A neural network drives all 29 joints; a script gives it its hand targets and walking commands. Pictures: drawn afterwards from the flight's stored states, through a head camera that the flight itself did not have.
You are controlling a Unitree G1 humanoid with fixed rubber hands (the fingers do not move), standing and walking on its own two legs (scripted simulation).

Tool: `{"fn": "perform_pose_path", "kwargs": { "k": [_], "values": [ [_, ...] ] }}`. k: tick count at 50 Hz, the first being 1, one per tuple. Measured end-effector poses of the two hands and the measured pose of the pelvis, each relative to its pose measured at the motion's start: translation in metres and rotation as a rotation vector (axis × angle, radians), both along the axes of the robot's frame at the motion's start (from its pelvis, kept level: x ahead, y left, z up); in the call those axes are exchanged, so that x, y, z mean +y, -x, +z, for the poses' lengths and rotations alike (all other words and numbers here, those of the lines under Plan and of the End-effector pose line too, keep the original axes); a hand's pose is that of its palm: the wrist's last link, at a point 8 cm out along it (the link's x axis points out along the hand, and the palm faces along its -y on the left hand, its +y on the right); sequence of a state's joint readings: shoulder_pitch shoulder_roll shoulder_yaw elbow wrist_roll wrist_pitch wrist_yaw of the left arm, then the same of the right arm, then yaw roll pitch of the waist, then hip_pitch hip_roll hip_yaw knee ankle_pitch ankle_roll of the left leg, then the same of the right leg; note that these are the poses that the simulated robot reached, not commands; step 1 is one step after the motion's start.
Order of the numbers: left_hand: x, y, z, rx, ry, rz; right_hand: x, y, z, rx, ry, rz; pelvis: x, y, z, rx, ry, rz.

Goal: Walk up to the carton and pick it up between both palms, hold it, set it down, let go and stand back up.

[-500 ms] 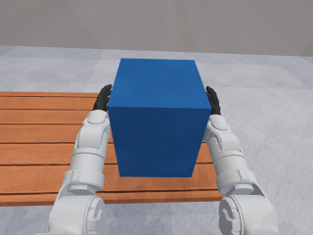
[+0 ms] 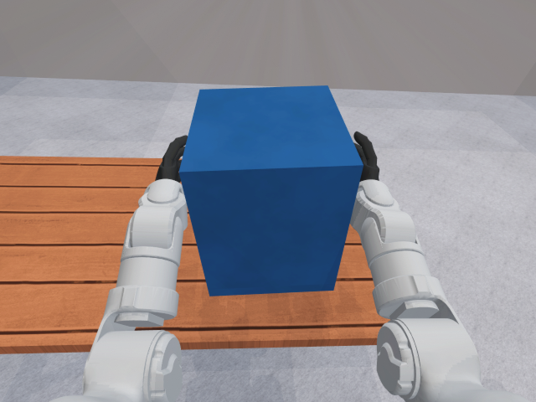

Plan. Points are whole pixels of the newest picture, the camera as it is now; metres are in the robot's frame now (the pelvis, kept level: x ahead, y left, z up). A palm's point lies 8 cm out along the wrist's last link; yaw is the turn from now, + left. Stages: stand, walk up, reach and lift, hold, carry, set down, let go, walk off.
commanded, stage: reach and lift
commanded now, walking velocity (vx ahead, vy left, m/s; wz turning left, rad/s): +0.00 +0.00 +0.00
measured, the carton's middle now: (268, 192) +0.39 -0.01 +0.16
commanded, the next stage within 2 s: hold in 0.64 s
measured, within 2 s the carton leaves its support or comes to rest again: neither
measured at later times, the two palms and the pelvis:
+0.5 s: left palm (167, 179) +0.37 +0.14 +0.19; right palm (364, 174) +0.38 -0.15 +0.20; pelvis +0.00 +0.00 +0.00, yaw +0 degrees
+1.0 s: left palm (161, 176) +0.36 +0.14 +0.21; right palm (369, 167) +0.37 -0.15 +0.22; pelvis -0.01 +0.00 +0.00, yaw +0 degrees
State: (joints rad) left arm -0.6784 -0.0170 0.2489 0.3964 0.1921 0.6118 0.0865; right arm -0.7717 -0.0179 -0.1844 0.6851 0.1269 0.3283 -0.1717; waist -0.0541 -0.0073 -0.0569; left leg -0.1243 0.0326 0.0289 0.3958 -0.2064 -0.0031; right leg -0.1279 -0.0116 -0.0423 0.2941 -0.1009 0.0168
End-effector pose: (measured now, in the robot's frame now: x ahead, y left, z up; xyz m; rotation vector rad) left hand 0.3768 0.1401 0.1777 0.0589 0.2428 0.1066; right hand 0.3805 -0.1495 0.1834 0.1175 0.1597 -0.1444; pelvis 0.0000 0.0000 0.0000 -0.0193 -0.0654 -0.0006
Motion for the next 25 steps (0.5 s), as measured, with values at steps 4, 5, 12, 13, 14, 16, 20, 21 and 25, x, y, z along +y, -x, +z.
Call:
{"fn": "perform_pose_path", "kwargs": {
  "k": [4,5,12,13,14,16,20,21,25],
  "values": [
    [0.0,-0.001,0.004,-0.005,0.002,0.001,0.0,-0.002,0.005,-0.006,0.005,0.001,0.0,0.0,0.0,0.0,0.0,0.0],
    [0.0,-0.002,0.005,-0.008,0.003,0.002,0.0,-0.002,0.007,-0.009,0.006,0.002,0.0,0.0,0.0,0.0,0.0,0.0],
    [0.001,-0.003,0.009,-0.01,0.011,0.007,0.001,-0.005,0.013,-0.013,0.01,0.006,0.0,0.0,0.0,0.001,0.0,0.0],
    [0.001,-0.003,0.009,-0.01,0.011,0.008,0.001,-0.005,0.013,-0.013,0.009,0.007,0.0,0.0,0.0,0.001,0.0,0.0],
    [0.001,-0.003,0.009,-0.008,0.012,0.008,0.001,-0.005,0.013,-0.012,0.008,0.007,0.0,0.0,0.0,0.0,0.0,0.0],
    [0.001,-0.002,0.01,-0.005,0.012,0.009,0.001,-0.005,0.013,-0.009,0.001,0.008,0.0,0.0,0.0,-0.001,0.0,0.0],
    [0.001,-0.001,0.01,0.002,0.012,0.01,0.001,-0.003,0.013,-0.003,-0.002,0.008,0.0,0.0,0.0,-0.003,0.0,0.0],
    [0.001,0.0,0.011,0.002,0.012,0.011,0.001,-0.003,0.013,-0.003,-0.005,0.009,0.0,0.001,0.0,-0.004,0.0,0.0],
    [0.001,0.002,0.014,0.0,0.012,0.014,0.002,-0.002,0.016,-0.006,-0.021,0.011,-0.001,0.001,0.0,-0.007,-0.001,0.001]
  ]
}}
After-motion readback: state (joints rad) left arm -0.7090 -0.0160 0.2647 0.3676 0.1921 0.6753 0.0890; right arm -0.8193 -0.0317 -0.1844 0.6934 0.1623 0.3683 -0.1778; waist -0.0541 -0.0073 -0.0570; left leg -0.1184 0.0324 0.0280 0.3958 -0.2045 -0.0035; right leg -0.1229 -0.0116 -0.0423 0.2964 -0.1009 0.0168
